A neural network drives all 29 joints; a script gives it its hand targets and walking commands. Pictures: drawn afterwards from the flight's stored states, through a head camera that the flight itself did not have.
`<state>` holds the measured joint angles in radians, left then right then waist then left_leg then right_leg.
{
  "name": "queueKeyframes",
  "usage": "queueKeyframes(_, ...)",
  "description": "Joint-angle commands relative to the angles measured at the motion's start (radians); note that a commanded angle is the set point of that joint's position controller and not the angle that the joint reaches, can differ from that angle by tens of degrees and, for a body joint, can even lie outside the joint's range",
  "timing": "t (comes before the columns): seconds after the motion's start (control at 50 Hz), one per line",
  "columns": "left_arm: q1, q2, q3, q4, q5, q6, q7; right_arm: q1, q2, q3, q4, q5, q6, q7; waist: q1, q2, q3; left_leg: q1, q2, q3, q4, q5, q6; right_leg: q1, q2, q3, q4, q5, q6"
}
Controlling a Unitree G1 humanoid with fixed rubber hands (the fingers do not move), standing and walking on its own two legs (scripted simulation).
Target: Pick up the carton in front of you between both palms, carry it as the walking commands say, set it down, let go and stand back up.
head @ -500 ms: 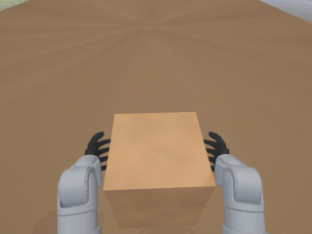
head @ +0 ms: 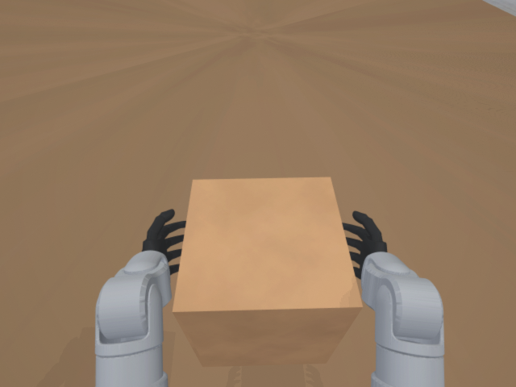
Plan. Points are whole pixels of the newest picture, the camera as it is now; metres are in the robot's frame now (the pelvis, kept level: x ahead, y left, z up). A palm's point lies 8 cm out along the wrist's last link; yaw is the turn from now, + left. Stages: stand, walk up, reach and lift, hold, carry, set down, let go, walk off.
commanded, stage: carry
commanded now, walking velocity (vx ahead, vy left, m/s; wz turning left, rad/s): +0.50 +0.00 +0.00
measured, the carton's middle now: (263, 276) +0.28 +0.00 +0.03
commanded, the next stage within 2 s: none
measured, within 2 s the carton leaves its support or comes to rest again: neither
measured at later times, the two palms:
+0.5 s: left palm (199, 133) +0.60 +0.14 +0.10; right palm (334, 137) +0.60 -0.16 +0.09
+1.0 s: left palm (209, 70) +0.93 +0.15 +0.10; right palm (310, 73) +0.93 -0.14 +0.10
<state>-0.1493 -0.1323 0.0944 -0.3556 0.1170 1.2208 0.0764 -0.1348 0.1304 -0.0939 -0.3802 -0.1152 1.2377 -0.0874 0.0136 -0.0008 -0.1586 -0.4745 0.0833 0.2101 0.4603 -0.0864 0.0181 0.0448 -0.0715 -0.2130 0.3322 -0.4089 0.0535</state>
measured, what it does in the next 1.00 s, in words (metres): walks ahead: right foot, then left foot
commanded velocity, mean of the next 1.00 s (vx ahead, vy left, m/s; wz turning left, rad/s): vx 0.50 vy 0.00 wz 0.00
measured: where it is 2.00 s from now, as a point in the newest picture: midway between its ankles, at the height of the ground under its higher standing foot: (254, 190)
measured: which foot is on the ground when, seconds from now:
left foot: down 0.00-0.52, up 0.54-0.98, down 1.00-1.00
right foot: down 0.00-0.04, up 0.06-0.48, down 0.50-1.00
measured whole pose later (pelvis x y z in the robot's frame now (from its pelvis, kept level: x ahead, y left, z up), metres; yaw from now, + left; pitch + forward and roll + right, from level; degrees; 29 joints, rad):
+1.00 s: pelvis +0.67 +0.01 -0.01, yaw +0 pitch +3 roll +0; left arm -0.13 -0.13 0.09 -0.41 0.11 1.21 0.08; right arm -0.12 0.13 -0.08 -0.42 -0.11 1.22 -0.09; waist 0.01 -0.01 -0.11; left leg -0.49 0.07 0.22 0.47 -0.07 0.03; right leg 0.12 -0.06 -0.20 0.30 -0.44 0.04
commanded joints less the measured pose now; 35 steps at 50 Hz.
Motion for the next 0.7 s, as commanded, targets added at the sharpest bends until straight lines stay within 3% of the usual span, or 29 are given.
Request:
queueKeyframes(0.0,-0.431,-0.789,-0.686,-0.012,-0.394,0.030,-0.242,-0.415,0.804,0.660,0.034,0.383,0.009,0.247,-0.047,0.047,-0.150,0.492,0.070,-0.150,-0.086,-0.196,0.034,-0.299,-0.077,-0.035,0.399,0.386,-0.040)
queueKeyframes(0.02,-0.467,-0.810,-0.701,-0.040,-0.404,0.040,-0.240,-0.422,0.808,0.647,0.063,0.374,0.003,0.252,-0.051,0.322,-0.242,0.721,0.319,-0.599,-0.197,-0.292,0.178,-0.587,0.036,-0.003,0.715,0.133,0.008)
queueKeyframes(0.04,-0.487,-0.822,-0.703,-0.029,-0.407,0.040,-0.242,-0.422,0.843,0.653,0.070,0.388,0.000,0.255,-0.041,0.322,-0.209,0.738,0.355,-0.711,-0.253,-0.117,0.207,-0.750,0.057,0.108,0.859,-0.088,-0.013)
queueKeyframes(0.06,-0.494,-0.862,-0.707,-0.013,-0.413,0.031,-0.245,-0.451,0.877,0.660,0.038,0.401,-0.006,0.258,-0.037,0.236,-0.210,0.710,0.330,-0.597,-0.214,-0.002,0.190,-0.780,-0.002,0.175,0.931,-0.077,-0.042)
queueKeyframes(0.1,-0.497,-0.920,-0.715,-0.022,-0.417,0.006,-0.248,-0.492,0.945,0.683,0.010,0.422,-0.022,0.265,-0.031,0.070,-0.216,0.600,0.294,-0.431,-0.201,0.069,0.130,-0.748,-0.065,0.206,0.874,0.046,-0.063)
queueKeyframes(0.14,-0.488,-0.959,-0.727,-0.028,-0.410,-0.013,-0.241,-0.506,0.969,0.695,-0.009,0.434,-0.038,0.270,-0.026,0.105,-0.217,0.519,0.254,-0.306,-0.251,-0.001,0.090,-0.681,-0.067,0.181,0.772,0.141,-0.059)
queueKeyframes(0.18,-0.455,-0.966,-0.730,-0.035,-0.399,-0.028,-0.231,-0.483,0.961,0.702,-0.027,0.442,-0.044,0.275,-0.027,0.137,-0.194,0.514,0.234,-0.241,-0.290,-0.030,0.094,-0.691,-0.062,0.151,0.681,0.194,-0.046)
queueKeyframes(0.28,-0.413,-0.917,-0.726,-0.074,-0.383,-0.022,-0.212,-0.444,0.891,0.697,-0.066,0.440,-0.036,0.276,-0.028,0.134,-0.114,0.557,0.184,-0.120,-0.302,0.110,0.102,-0.721,-0.040,0.074,0.388,0.317,-0.026)
queueKeyframes(0.38,-0.402,-0.854,-0.714,-0.065,-0.390,0.012,-0.224,-0.400,0.832,0.672,-0.030,0.400,-0.011,0.262,-0.033,0.158,-0.012,0.570,0.171,-0.053,-0.287,0.222,0.077,-0.637,-0.004,0.011,0.186,0.405,-0.060)
queueKeyframes(0.42,-0.413,-0.842,-0.707,-0.053,-0.396,0.022,-0.231,-0.409,0.823,0.669,-0.019,0.392,-0.003,0.259,-0.031,0.170,-0.007,0.585,0.168,-0.027,-0.221,0.331,0.058,-0.556,0.011,-0.011,0.145,0.399,-0.080)
queueKeyframes(0.46,-0.404,-0.844,-0.695,-0.028,-0.398,0.024,-0.238,-0.427,0.821,0.673,-0.015,0.393,0.002,0.257,-0.005,0.144,-0.080,0.524,0.122,0.045,0.021,0.479,0.022,-0.284,0.085,-0.089,0.097,0.333,-0.083)
queueKeyframes(0.48,-0.396,-0.846,-0.685,-0.014,-0.396,0.023,-0.242,-0.437,0.815,0.676,-0.013,0.393,0.003,0.257,0.014,0.077,-0.152,0.384,0.089,0.043,0.226,0.354,0.000,-0.059,0.041,-0.028,0.113,0.258,-0.082)
queueKeyframes(0.5,-0.402,-0.827,-0.668,0.004,-0.384,0.019,-0.247,-0.460,0.831,0.688,-0.025,0.401,0.009,0.254,0.019,-0.149,-0.246,0.097,0.009,0.011,0.540,0.093,-0.051,0.183,-0.244,0.417,0.039,0.106,-0.192)
queueKeyframes(0.52,-0.380,-0.861,-0.669,0.041,-0.390,0.009,-0.252,-0.473,0.834,0.696,-0.036,0.401,0.008,0.255,0.025,-0.351,-0.277,-0.128,-0.109,-0.082,0.758,-0.367,-0.060,0.272,-0.370,0.739,-0.119,0.174,-0.284)
queueKeyframes(0.54,-0.398,-0.895,-0.680,0.021,-0.407,0.001,-0.258,-0.488,0.870,0.708,-0.017,0.399,-0.004,0.256,0.015,-0.254,-0.256,-0.184,-0.043,-0.189,0.877,-0.383,-0.026,0.238,-0.367,0.643,-0.104,0.316,-0.277)
queueKeyframes(0.58,-0.434,-0.967,-0.695,0.003,-0.421,-0.023,-0.264,-0.503,0.946,0.723,-0.009,0.404,-0.031,0.261,0.001,-0.073,-0.231,-0.172,0.042,-0.220,0.816,-0.286,0.009,0.100,-0.302,0.440,-0.070,0.465,-0.217)
queueKeyframes(0.6,-0.445,-0.986,-0.701,-0.007,-0.424,-0.033,-0.267,-0.496,0.973,0.730,-0.006,0.407,-0.045,0.261,-0.002,-0.051,-0.220,-0.140,0.065,-0.222,0.733,-0.228,0.007,0.036,-0.278,0.368,-0.095,0.437,-0.183)
queueKeyframes(0.62,-0.443,-0.997,-0.707,-0.014,-0.428,-0.042,-0.270,-0.482,0.992,0.735,-0.004,0.405,-0.057,0.258,-0.004,-0.073,-0.223,-0.107,0.059,-0.197,0.686,-0.188,0.003,0.008,-0.256,0.309,-0.115,0.399,-0.162)
queueKeyframes(0.68,-0.389,-0.990,-0.714,-0.014,-0.430,-0.058,-0.281,-0.413,1.006,0.742,0.008,0.382,-0.085,0.247,-0.003,-0.124,-0.197,-0.125,0.049,-0.148,0.537,-0.128,-0.016,-0.002,-0.229,0.219,-0.168,0.331,-0.168)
